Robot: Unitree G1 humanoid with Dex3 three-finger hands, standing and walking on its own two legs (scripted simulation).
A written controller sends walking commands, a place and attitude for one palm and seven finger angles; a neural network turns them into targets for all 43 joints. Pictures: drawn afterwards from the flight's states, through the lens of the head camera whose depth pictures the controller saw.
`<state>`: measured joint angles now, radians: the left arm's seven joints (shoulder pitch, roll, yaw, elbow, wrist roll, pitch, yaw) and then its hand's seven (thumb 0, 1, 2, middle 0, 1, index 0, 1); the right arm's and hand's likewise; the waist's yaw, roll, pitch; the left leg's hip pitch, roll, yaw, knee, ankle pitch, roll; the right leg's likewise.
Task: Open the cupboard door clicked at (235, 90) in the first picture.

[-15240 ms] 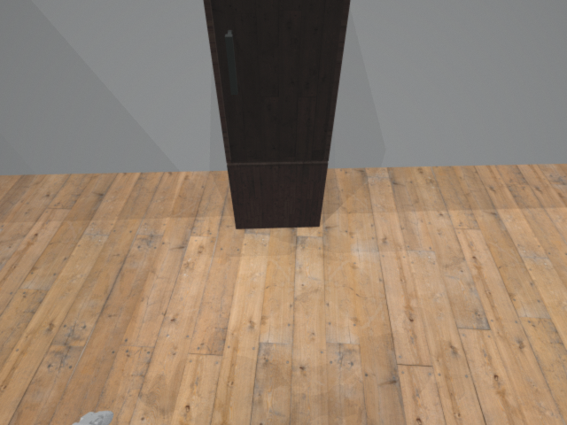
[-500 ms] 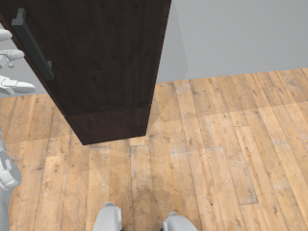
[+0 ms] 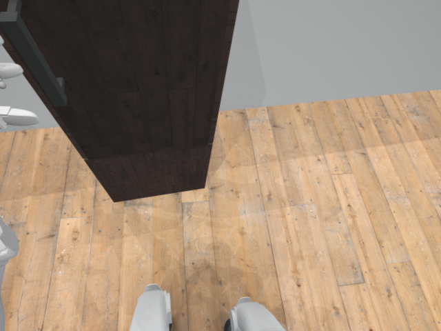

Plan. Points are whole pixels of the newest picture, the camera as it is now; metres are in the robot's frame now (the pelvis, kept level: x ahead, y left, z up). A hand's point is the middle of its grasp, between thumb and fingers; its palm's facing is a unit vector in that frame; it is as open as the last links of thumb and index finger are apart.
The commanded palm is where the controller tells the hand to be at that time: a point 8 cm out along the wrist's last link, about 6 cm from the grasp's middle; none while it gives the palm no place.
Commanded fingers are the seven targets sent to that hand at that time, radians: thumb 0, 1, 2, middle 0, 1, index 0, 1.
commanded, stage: slide the fingers in behind the handle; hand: left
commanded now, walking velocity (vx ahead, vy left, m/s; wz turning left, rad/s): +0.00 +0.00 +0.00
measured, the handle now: (40, 58) +0.54 +0.27 +0.11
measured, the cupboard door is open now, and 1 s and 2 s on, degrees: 0 0 0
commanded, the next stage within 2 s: close the thumb around the handle in 1.60 s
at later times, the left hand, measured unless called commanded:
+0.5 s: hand (27, 84) +0.49 +0.28 +0.11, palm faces +0.13 -0.99 +0.00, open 14.1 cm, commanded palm +0.47 +0.31 +0.10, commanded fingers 0.00 -0.50 0.30 -0.30 -1.20 -0.30 -1.20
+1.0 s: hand (49, 83) +0.49 +0.25 +0.11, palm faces +0.15 -0.99 +0.00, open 13.9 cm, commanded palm +0.47 +0.28 +0.10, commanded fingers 0.00 -0.50 0.30 -0.30 -1.20 -0.30 -1.20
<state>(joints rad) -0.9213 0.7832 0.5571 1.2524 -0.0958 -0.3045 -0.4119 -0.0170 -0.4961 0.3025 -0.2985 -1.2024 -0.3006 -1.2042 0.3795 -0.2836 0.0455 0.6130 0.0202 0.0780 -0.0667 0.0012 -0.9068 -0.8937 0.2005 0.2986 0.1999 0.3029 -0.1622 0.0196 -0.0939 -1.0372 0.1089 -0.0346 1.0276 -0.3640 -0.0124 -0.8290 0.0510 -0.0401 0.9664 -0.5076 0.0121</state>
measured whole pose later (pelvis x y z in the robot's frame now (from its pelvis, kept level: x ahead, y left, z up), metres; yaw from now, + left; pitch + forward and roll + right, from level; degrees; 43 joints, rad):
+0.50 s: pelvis +0.00 +0.00 +0.01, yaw +1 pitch +20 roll -5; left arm -0.89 0.63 0.46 1.17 -0.11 -0.31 -0.32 -0.02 -0.50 0.30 -0.30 -1.20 -0.27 -1.20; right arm 0.38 -0.26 0.03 0.64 0.01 0.06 -0.04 0.00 -0.91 -0.89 0.20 0.30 0.20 0.30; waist -0.14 0.02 -0.11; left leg -0.99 0.09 -0.04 1.00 -0.36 -0.01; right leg -0.78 0.04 -0.05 0.93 -0.51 0.02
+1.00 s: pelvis +0.01 -0.01 +0.01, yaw +0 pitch +19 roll -4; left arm -0.86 0.58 0.47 1.15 -0.11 -0.33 -0.26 -0.02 -0.50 0.30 -0.30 -1.20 -0.30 -1.20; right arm 0.39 -0.26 0.02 0.64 0.01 0.08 -0.03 0.00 -0.91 -0.89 0.20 0.30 0.20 0.30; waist -0.15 0.03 -0.11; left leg -0.96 0.10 -0.02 0.99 -0.36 -0.02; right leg -0.77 0.04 -0.03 0.95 -0.51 0.00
